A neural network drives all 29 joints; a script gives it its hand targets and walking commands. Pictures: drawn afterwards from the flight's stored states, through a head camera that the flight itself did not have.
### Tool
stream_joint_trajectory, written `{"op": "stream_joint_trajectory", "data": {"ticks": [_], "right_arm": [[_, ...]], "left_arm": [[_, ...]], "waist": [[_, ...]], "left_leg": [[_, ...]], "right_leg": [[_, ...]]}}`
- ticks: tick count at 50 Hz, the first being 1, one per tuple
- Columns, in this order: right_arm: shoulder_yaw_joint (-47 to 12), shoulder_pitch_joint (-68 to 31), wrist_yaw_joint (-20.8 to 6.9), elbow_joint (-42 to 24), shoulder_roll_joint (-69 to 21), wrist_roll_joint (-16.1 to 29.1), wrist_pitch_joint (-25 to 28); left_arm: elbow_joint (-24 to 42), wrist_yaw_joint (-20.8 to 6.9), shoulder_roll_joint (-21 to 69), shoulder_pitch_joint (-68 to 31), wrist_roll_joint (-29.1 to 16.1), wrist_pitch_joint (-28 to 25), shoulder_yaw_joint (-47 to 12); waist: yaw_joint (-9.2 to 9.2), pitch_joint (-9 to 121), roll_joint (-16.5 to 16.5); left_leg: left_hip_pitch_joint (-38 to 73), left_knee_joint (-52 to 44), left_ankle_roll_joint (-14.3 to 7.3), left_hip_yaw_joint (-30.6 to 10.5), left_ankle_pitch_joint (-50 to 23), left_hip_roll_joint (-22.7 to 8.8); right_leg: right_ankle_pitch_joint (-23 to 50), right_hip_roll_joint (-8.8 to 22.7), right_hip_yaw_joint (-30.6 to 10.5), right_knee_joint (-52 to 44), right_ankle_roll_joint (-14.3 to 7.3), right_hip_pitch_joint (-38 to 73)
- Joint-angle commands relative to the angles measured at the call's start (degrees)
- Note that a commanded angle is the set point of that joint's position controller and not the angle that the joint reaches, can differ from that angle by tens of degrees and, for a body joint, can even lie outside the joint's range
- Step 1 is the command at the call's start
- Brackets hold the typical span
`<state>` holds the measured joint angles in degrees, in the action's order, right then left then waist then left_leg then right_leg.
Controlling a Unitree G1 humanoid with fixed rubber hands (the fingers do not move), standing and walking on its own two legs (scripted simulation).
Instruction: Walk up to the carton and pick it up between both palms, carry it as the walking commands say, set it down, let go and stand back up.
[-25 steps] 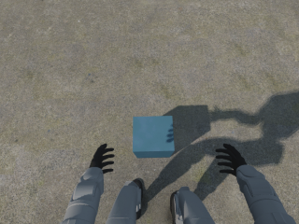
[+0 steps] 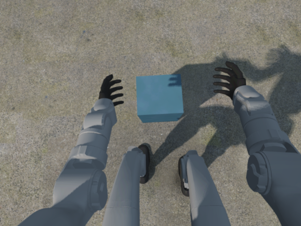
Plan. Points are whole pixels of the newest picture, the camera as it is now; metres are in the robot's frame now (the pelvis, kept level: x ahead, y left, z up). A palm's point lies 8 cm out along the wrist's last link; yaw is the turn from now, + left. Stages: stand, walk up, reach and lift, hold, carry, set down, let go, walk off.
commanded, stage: reach and lift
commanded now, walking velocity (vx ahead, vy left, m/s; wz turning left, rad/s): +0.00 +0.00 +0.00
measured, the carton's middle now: (159, 101) +0.49 +0.01 -0.52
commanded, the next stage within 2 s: none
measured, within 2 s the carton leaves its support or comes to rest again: neither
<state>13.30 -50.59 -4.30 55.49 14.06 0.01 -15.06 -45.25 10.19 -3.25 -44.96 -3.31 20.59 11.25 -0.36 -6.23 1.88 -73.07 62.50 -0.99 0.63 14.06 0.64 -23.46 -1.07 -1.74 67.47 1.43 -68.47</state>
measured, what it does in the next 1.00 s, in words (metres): lowers itself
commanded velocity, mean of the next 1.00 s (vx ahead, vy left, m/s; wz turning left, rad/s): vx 0.00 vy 0.00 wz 0.00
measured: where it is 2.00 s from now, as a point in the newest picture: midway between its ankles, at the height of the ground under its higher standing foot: (164, 177)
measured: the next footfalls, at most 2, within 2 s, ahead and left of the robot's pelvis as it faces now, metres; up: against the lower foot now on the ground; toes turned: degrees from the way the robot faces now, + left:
none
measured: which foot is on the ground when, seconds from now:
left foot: down 0.00-1.00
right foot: down 0.00-1.00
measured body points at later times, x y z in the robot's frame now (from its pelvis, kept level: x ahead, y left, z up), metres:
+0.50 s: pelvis +0.05 -0.02 -0.01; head +0.34 -0.02 +0.33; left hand +0.52 +0.16 -0.13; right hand +0.53 -0.22 -0.14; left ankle +0.14 +0.10 -0.63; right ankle +0.07 -0.13 -0.63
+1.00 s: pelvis -0.02 -0.02 -0.16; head +0.35 -0.01 +0.08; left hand +0.52 +0.16 -0.33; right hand +0.53 -0.20 -0.33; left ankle +0.14 +0.10 -0.63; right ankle +0.07 -0.13 -0.63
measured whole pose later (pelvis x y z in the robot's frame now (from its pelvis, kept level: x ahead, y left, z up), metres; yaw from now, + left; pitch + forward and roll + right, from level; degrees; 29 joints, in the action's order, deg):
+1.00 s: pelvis -0.02 -0.02 -0.16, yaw -1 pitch +36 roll -1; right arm 11.1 -75.4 5.8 47.1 19.5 6.5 -6.7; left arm -43.4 8.0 -15.2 -73.8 -6.3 6.8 13.4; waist -0.8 -22.9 0.4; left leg -112.1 96.0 0.5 -1.5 20.4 0.2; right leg -32.1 -2.4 0.6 102.2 0.0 -106.6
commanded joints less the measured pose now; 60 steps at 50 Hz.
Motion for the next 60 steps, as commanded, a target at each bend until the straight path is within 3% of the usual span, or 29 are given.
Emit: {"op": "stream_joint_trajectory", "data": {"ticks": [1,2,3,8,13,14,15,16,18,23,28,29,34,39,42,43,44,45,47,48,51,53,54,55,56,57,58,59,60], "right_arm": [[-0.5,-29.1,4.2,-5.4,13.4,3.8,4.9],[-2.5,-28.9,4.3,-1.8,11.8,5.2,4.0],[-3.8,-27.4,4.1,0.7,10.1,6.1,3.7],[-1.7,-24.8,2.7,3.1,10.7,5.4,8.1],[5.9,-18.8,3.1,-8.2,12.9,1.3,14.8],[4.7,-18.0,3.1,-9.1,11.9,1.7,15.3],[5.0,-15.7,3.2,-9.9,11.0,0.9,15.6],[5.1,-16.8,3.1,-12.1,9.9,1.2,15.6],[4.9,-17.4,2.9,-9.4,9.3,0.2,14.8],[2.6,-15.2,2.3,-9.5,1.4,-0.2,13.9],[1.8,-19.0,3.6,-8.5,-0.7,-1.0,13.0],[2.6,-19.4,4.0,-7.5,0.0,-1.2,13.1],[1.9,-23.4,6.6,-8.0,1.6,-0.9,12.7],[2.3,-30.4,8.9,-10.8,7.4,0.6,11.6],[1.2,-32.2,9.8,-10.3,8.8,2.5,11.2],[0.2,-32.9,10.0,-9.0,11.0,3.7,10.6],[-0.2,-34.9,10.3,-14.0,12.8,5.0,10.2],[-1.9,-35.2,10.3,-12.3,12.4,6.8,9.4],[-4.1,-38.2,10.5,-21.6,13.7,10.1,8.2],[-4.1,-40.8,10.6,-20.9,16.7,10.6,7.2],[-7.9,-43.5,10.6,-25.1,20.2,14.8,2.9],[-10.4,-45.7,10.6,-24.3,19.4,15.3,1.3],[-8.4,-48.0,10.8,-30.6,21.4,14.9,2.2],[-8.9,-45.1,10.8,-20.6,20.1,13.9,3.2],[-9.2,-47.1,10.4,-15.2,17.8,14.2,4.6],[-10.3,-47.5,10.2,-14.4,16.3,14.8,5.4],[-10.5,-43.9,9.7,-4.1,14.7,13.3,5.8],[-10.3,-44.1,9.1,-2.2,12.8,13.4,6.7],[-8.6,-45.7,8.7,-0.2,13.2,11.9,7.2]], "left_arm": [[8.7,4.0,-11.7,-32.3,0.3,-7.9,1.2],[5.0,4.0,-11.6,-29.7,1.3,-7.4,1.6],[3.9,3.5,-11.2,-28.3,0.9,-7.5,1.6],[-0.6,1.3,-8.6,-22.1,2.8,-10.4,3.1],[12.8,-1.8,-6.4,-21.8,1.0,-16.1,0.7],[13.6,-2.7,-6.2,-20.5,0.7,-16.8,1.1],[14.2,-3.4,-5.8,-19.8,0.6,-17.4,1.0],[16.0,-4.1,-5.3,-21.0,0.5,-17.8,0.7],[10.8,-5.1,-7.2,-20.8,2.4,-17.2,3.4],[0.5,-7.1,-7.6,-12.7,8.2,-17.7,10.4],[-1.2,-7.6,-10.5,-15.6,9.7,-19.9,15.7],[-2.0,-7.7,-9.9,-16.7,9.0,-20.0,15.8],[2.2,-7.3,-11.5,-24.9,5.1,-20.5,12.7],[4.6,-5.5,-14.0,-33.9,1.2,-18.1,8.4],[2.8,-4.1,-13.7,-35.5,-1.7,-16.8,4.2],[3.2,-3.5,-15.3,-37.1,-2.5,-16.2,3.1],[7.4,-2.7,-17.1,-39.0,-2.7,-15.3,3.0],[5.2,-1.9,-17.5,-38.5,-3.4,-14.6,1.3],[13.5,-0.1,-18.5,-39.8,-4.5,-13.1,0.3],[13.2,0.7,-20.3,-42.5,-5.7,-11.7,-0.7],[19.0,3.1,-24.4,-48.0,-8.3,-7.8,-2.6],[19.1,3.7,-22.5,-48.8,-9.9,-6.0,-3.2],[27.0,3.9,-24.0,-50.6,-10.1,-6.5,-2.3],[17.7,3.6,-23.6,-46.7,-10.6,-7.5,-1.8],[10.1,2.9,-23.3,-47.8,-10.4,-9.3,-1.1],[9.7,2.5,-22.1,-49.0,-9.7,-10.2,0.2],[-1.1,1.5,-20.3,-45.0,-8.5,-10.9,0.8],[-4.9,0.4,-19.5,-43.9,-7.8,-11.9,1.8],[-8.5,-0.5,-18.7,-46.0,-7.1,-12.5,1.9]], "waist": [[-0.51,60.3,-3.0],[-2.90,61.4,-1.4],[-2.33,61.6,-3.1],[-2.90,64.7,-0.8],[4.97,76.4,1.7],[3.73,77.7,1.4],[5.09,78.9,0.8],[4.61,79.6,1.7],[2.60,73.0,0.3],[-2.82,59.4,-6.7],[-5.27,60.2,-8.9],[-3.37,59.7,-8.6],[-0.95,64.9,-8.6],[2.37,74.5,-3.8],[2.58,76.1,-2.6],[1.89,78.1,0.2],[1.26,84.9,0.2],[0.67,86.2,1.2],[-1.29,100.9,1.4],[-0.12,102.5,1.5],[-1.33,114.7,2.4],[-1.28,110.4,0.2],[0.73,115.8,-1.3],[0.25,102.6,-4.0],[-0.97,90.8,-4.3],[-2.45,88.5,-5.1],[-1.81,78.2,-6.5],[-3.55,67.8,-6.1],[-1.74,60.8,-6.7]], "left_leg": [[38.5,-0.9,3.8,-3.0,1.4,1.3],[37.4,-0.6,3.5,-1.9,1.1,2.0],[35.9,-0.9,3.1,-1.6,0.7,2.4],[36.7,-0.7,2.6,-1.6,-10.8,2.5],[46.1,1.0,3.1,-4.3,-34.6,1.3],[46.4,1.8,3.1,-4.4,-39.1,1.1],[46.2,1.9,2.9,-4.6,-40.6,1.1],[47.6,2.0,2.8,-5.2,-42.9,1.0],[41.5,1.3,2.5,-5.1,-35.6,1.1],[14.5,0.9,0.8,-2.1,-24.7,2.8],[1.0,5.0,0.5,-0.2,-19.4,3.4],[-1.7,6.4,0.9,0.0,-17.7,3.5],[-2.8,13.5,1.6,0.1,-13.2,3.6],[2.4,22.4,2.8,0.5,-8.2,3.4],[2.8,26.5,2.9,0.3,-5.0,3.5],[4.2,28.5,3.2,1.2,-3.0,3.2],[7.9,29.4,3.4,1.5,-3.9,3.1],[9.7,30.7,3.1,1.6,-3.1,3.2],[18.6,33.1,3.1,2.1,-8.5,3.3],[20.5,33.5,2.8,1.4,-7.2,3.3],[32.1,36.5,1.9,1.0,-8.4,3.1],[33.1,39.9,1.7,-0.3,-14.0,3.0],[33.0,41.3,2.0,0.2,-17.2,3.1],[21.3,42.6,1.7,0.1,-13.2,2.5],[13.0,43.3,1.2,-0.1,-8.3,2.2],[10.1,42.4,0.9,0.7,-6.6,2.2],[3.9,42.8,0.2,0.6,-1.9,2.1],[-2.6,43.5,0.2,1.0,0.7,2.0],[-7.6,43.4,0.2,0.8,4.4,1.6]], "right_leg": [[1.5,-2.2,3.1,-8.5,-1.3,1.1],[1.3,-2.1,3.2,-8.7,-1.4,3.0],[2.1,-2.3,3.6,-8.8,-1.2,3.5],[8.6,-3.8,3.7,-8.9,-1.5,-3.4],[25.2,-4.6,3.5,-9.9,-1.4,-6.9],[29.4,-4.6,3.2,-9.4,-1.1,-6.2],[32.4,-4.6,2.8,-9.4,-1.0,-5.4],[33.5,-4.5,2.3,-9.6,-0.6,-6.7],[29.0,-3.7,1.5,-10.3,-0.7,-8.0],[30.7,-2.9,-1.4,-7.5,1.7,-0.1],[29.3,-2.5,-2.8,-1.1,2.9,0.0],[28.5,-2.5,-2.5,0.1,2.9,-0.2],[21.3,-2.9,-0.9,6.3,2.8,-7.4],[10.8,-3.6,1.6,12.6,1.5,-15.8],[6.0,-3.8,3.1,16.9,0.9,-20.0],[3.0,-3.7,3.3,18.5,0.5,-21.0],[4.1,-3.9,3.9,19.4,0.1,-18.0],[2.1,-4.2,4.6,21.1,-0.1,-19.2],[6.9,-4.3,4.6,23.1,-0.6,-12.3],[4.9,-4.4,5.8,24.5,-1.0,-13.5],[6.9,-3.9,5.2,28.2,-1.8,-6.9],[9.4,-3.8,5.9,30.6,-1.7,-10.1],[13.6,-4.2,6.3,32.1,-1.0,-6.7],[10.4,-3.3,5.3,33.9,-1.2,-12.0],[5.3,-2.5,4.4,34.7,-0.8,-18.8],[4.3,-2.5,3.5,34.1,-0.4,-16.7],[0.3,-2.2,3.1,34.8,-0.2,-19.3],[-3.1,-1.8,2.6,35.2,-0.1,-25.8],[-6.6,-1.4,1.6,34.6,0.3,-28.7]]}}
